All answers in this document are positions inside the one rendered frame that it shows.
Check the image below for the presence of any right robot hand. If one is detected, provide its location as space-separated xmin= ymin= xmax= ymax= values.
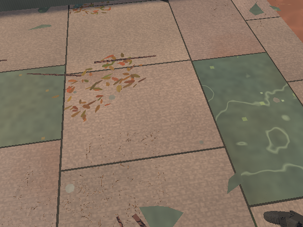
xmin=263 ymin=210 xmax=303 ymax=227

